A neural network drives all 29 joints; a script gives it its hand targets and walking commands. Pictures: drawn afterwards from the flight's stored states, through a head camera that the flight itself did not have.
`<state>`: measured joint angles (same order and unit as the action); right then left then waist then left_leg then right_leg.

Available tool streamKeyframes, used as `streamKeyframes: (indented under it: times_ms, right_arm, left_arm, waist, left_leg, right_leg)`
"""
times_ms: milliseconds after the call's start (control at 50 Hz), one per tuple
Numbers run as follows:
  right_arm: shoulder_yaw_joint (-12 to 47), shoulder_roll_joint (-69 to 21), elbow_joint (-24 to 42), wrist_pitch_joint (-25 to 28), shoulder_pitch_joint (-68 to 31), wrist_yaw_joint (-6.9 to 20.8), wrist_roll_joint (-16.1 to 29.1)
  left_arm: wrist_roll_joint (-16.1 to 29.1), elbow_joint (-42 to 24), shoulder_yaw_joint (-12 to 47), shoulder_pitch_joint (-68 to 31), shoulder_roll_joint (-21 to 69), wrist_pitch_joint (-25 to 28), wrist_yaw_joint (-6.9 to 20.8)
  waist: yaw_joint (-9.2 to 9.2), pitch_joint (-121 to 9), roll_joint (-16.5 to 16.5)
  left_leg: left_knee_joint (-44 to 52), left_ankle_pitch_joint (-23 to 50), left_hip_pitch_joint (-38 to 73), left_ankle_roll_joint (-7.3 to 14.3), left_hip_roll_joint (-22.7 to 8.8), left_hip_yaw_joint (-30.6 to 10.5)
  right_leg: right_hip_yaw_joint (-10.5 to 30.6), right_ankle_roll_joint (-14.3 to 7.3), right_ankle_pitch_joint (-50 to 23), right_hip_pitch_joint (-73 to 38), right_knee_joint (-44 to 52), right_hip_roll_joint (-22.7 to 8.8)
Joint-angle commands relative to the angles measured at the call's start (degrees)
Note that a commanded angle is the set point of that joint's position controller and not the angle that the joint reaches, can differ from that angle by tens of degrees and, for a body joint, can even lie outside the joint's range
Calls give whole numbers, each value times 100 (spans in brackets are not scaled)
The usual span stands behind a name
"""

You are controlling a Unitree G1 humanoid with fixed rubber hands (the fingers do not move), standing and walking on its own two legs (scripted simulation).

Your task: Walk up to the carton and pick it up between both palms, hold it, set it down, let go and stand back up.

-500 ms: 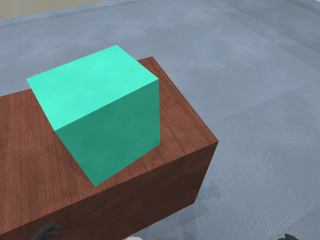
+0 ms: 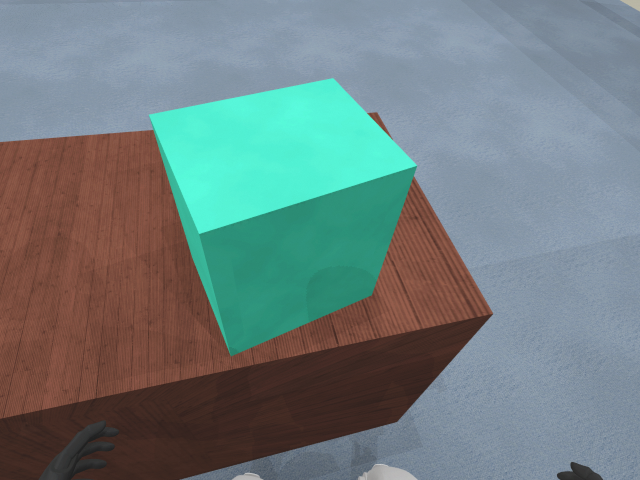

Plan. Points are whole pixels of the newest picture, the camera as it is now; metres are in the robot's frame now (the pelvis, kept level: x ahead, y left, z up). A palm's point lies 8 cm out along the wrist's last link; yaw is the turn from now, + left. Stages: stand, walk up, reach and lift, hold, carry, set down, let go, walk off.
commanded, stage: walk up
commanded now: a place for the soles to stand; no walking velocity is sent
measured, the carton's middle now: (280, 221) +0.44 +0.07 +0.06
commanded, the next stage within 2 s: none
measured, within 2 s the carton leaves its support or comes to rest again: neither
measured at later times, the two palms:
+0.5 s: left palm out of the picture +0.06 +0.34 -0.07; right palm out of the picture +0.15 -0.29 -0.05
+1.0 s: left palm out of the picture +0.02 +0.33 -0.06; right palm (558, 472) +0.17 -0.29 -0.06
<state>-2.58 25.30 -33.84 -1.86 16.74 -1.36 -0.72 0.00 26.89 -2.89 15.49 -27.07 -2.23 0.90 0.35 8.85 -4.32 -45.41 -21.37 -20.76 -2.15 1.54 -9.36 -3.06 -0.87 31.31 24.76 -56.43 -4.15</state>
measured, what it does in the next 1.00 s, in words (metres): steps on the spot, turning left: right foot, then left foot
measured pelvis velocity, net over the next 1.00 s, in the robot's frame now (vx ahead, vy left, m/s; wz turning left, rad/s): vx -0.01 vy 0.00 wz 0.26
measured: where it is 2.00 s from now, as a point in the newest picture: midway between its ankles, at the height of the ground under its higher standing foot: outside the picture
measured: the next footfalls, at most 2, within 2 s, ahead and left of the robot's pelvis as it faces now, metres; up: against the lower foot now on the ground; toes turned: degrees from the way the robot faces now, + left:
right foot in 0.06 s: +0.07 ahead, -0.14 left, +0.00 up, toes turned -4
left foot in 0.38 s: +0.02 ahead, +0.15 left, +0.00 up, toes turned +6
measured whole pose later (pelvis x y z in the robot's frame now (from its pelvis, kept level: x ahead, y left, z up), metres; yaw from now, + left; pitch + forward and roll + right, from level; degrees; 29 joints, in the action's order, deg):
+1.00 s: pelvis -0.01 +0.00 +0.01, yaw +15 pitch -4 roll +0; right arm -0.8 25.2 -40.1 -0.7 15.6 -0.3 -0.7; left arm 0.0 34.0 -2.0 16.1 -26.7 -2.2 0.9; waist 0.3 5.9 -1.4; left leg -42.8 -21.6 -17.0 -2.0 2.3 -9.3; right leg -2.7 1.0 23.0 15.3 -42.6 -5.3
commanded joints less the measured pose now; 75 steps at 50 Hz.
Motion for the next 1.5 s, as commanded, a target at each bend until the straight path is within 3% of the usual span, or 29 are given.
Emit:
streamKeyframes:
  times_ms: [0, 20, 40, 60, 140, 240, 300, 340, 360, 380, 400, 440, 460, 540, 600, 620, 660, 680, 700, 760, 820, 840, 880, 940, 980, 1020, 1140, 1260, 1480]
  right_arm:
    - [-375, 1441, 607, 47, -660, -95, 86]
    - [-255, 1076, 655, 71, -629, -90, 117]
    - [-193, 902, 624, 76, -257, -127, 37]
    - [-340, 1288, 558, 20, -209, -170, -23]
    - [-378, 1279, 365, 52, 43, 27, 3]
    - [-311, 1148, 281, 37, -201, 86, 75]
    - [-332, 1186, 31, 89, 80, 93, 74]
    - [-438, 1373, -122, 183, 219, 9, 27]
    - [-546, 1823, -83, 241, 98, -29, -9]
    - [-577, 1976, 44, 295, 76, -35, 17]
    - [-569, 1970, 90, 338, 125, -86, -11]
    - [-496, 1835, 61, 339, 84, -113, 30]
    - [-467, 1718, 75, 313, -58, -127, 45]
    - [-399, 1561, 268, 244, -458, -76, -4]
    - [-328, 1457, 286, 174, -897, -53, 108]
    - [-246, 1160, 232, 170, -818, -28, 166]
    - [-146, 918, 213, 177, -538, -55, 127]
    - [-286, 1255, 55, 121, -410, -63, 136]
    - [-312, 1269, -25, 100, -294, -22, 129]
    - [-278, 1129, -228, 221, -91, 86, 134]
    - [-322, 1267, -392, 279, -208, 38, 64]
    - [-333, 1539, -348, 329, -400, 14, 51]
    - [-344, 1619, -342, 382, -538, 9, 103]
    - [-239, 1452, -335, 345, -778, 13, 159]
    - [-161, 1116, -329, 338, -863, 39, 241]
    - [-179, 1173, -434, 287, -541, 25, 212]
    - [-212, 1408, -564, 311, -853, 21, 178]
    - [-183, 1288, -667, 295, -833, 63, 207]
    - [-196, 1307, -897, 312, -880, 73, 197]
  left_arm:
    - [-48, 24, -438, 648, -1080, 268, -88]
    - [-111, 83, -518, 867, -1485, 292, -131]
    - [-122, -71, -591, 642, -1797, 310, -140]
    - [-186, -262, -620, 369, -1615, 282, -121]
    - [-141, -306, -437, -2, -1241, 335, -125]
    - [-171, -431, -469, -250, -1301, 185, -109]
    - [-13, -470, -423, -351, -1326, 123, -52]
    - [53, -352, -348, 24, -1034, 95, -13]
    - [135, -339, -310, 23, -851, 97, -3]
    - [192, -453, -320, -183, -923, 41, -19]
    - [171, -419, -410, -329, -1092, 11, -70]
    - [106, -292, -412, -374, -1161, 88, -81]
    - [126, -199, -396, -227, -1084, 117, -83]
    - [80, 6, -414, 119, -990, 123, -65]
    - [29, 333, -344, 537, -939, 220, -82]
    - [-33, 417, -376, 591, -1121, 249, -82]
    - [-99, 290, -483, 324, -1596, 314, -116]
    - [-152, 199, -519, -51, -1532, 303, -80]
    - [-160, 168, -442, -369, -1418, 306, -67]
    - [-47, 222, -341, -451, -1263, 260, -31]
    - [56, 318, -252, -305, -1103, 214, 10]
    - [99, 330, -215, -270, -893, 201, 34]
    - [167, 359, -291, -210, -947, 112, -41]
    - [118, 471, -306, -116, -1098, 216, -51]
    - [58, 626, -328, -102, -1277, 312, -72]
    - [44, 602, -351, -350, -1330, 304, -38]
    - [149, 755, -278, -375, -1082, 173, -35]
    - [80, 823, -296, -520, -1185, 220, -55]
    - [91, 1058, -284, -548, -1176, 204, -44]
  waist:
    - [-384, -1060, 976]
    - [-552, -1061, -87]
    - [-368, -809, -706]
    - [-435, -684, -198]
    - [-254, -306, -504]
    - [-338, -456, -974]
    - [-123, -504, -837]
    - [-17, -817, 105]
    - [19, -733, 1228]
    - [101, -668, 1419]
    - [159, -565, 1392]
    - [183, -529, 1080]
    - [123, -603, 1335]
    - [24, -891, 1834]
    - [-380, -905, 1193]
    - [-428, -966, 554]
    - [-389, -729, -268]
    - [-309, -627, -192]
    - [-168, -301, -399]
    - [-43, -217, -626]
    - [-88, -781, -272]
    - [-222, -792, 309]
    - [-176, -775, 996]
    - [-331, -623, 918]
    - [-299, -833, 346]
    - [-138, -951, 15]
    - [-310, -698, 596]
    - [-232, -591, 416]
    - [-233, -619, 514]
  left_leg:
    - [463, 1701, -540, 632, -378, -1142]
    - [-890, 848, -1137, 197, 205, -437]
    - [-1610, -1314, -1566, 36, 688, 2]
    - [-2227, -1442, -1365, 72, 304, -10]
    - [-2096, -684, -1252, 102, 89, 192]
    - [-654, -545, -523, 51, -100, 992]
    - [571, 473, 503, 137, 52, 1309]
    - [1409, 281, 1157, 384, 63, 321]
    - [1902, 899, 1105, 777, -878, -1583]
    - [2052, 1364, 1001, 1238, -1458, -2973]
    - [2218, 994, 863, 1648, -1600, -3354]
    - [2001, 1269, 689, 1360, -1262, -2499]
    - [1846, 1534, 553, 1231, -1113, -2143]
    - [1939, 1074, 192, 1245, -1008, -2121]
    - [1315, 1109, -618, 846, -704, -1291]
    - [815, 729, -741, 492, -386, -944]
    - [-777, -959, -851, 64, 449, 138]
    - [-1116, -1218, -360, 164, 145, 154]
    - [-1140, -966, -124, 225, 99, 295]
    - [538, 192, 357, 273, 36, 717]
    - [1315, 1104, 860, 393, -71, -70]
    - [1729, 1173, 789, 555, -682, -1341]
    - [2069, 706, 425, 1164, -1197, -2440]
    - [1845, 876, -303, 728, -823, -1791]
    - [933, 1301, -294, 194, -152, -385]
    - [670, 1038, 397, 190, 5, 84]
    - [1633, 1333, -110, 597, -675, -1159]
    - [1356, 896, -134, 325, -298, -533]
    - [1654, 929, -179, 409, -392, -756]
  right_leg:
    - [612, -288, -1379, -1898, 2812, -43]
    - [1894, -578, -1451, -2279, 3397, -1219]
    - [2758, -808, -2032, -1967, 3560, -2328]
    - [2621, -1195, -1286, -1336, 3613, -2444]
    - [1155, -950, -1880, -1399, 3333, -1505]
    - [420, -1073, -1370, -1206, 3085, -1465]
    - [-102, -707, -1080, -801, 2415, -1349]
    - [-205, -352, -1252, -560, 1126, -1091]
    - [-302, -44, -773, -20, 107, -611]
    - [120, 87, 684, 471, -265, 23]
    - [527, 114, 868, 504, -471, -61]
    - [770, -23, 490, 386, -195, -145]
    - [723, -31, 445, 198, -32, -142]
    - [481, 3, 49, -373, 473, 96]
    - [254, -168, -1232, -1847, 2508, 184]
    - [838, -228, -1309, -2128, 3062, -287]
    - [2537, -918, -891, -1429, 3866, -2018]
    - [2435, -1233, 31, -716, 3874, -2073]
    - [2070, -1128, 458, -207, 3972, -1855]
    - [731, -569, -1127, -604, 3266, -1029]
    - [467, -260, -1620, -845, 2384, -849]
    - [161, -84, -1254, -672, 1658, -425]
    - [313, 50, -201, -723, 1478, 47]
    - [628, -133, -1035, -1494, 2399, -125]
    - [929, -389, -1852, -1861, 3064, -912]
    - [949, -569, -1730, -1363, 3118, -1151]
    - [279, -104, -1500, -1587, 2230, -259]
    - [587, -333, -1075, -1486, 2958, -639]
    - [409, -234, -1347, -1707, 2740, -461]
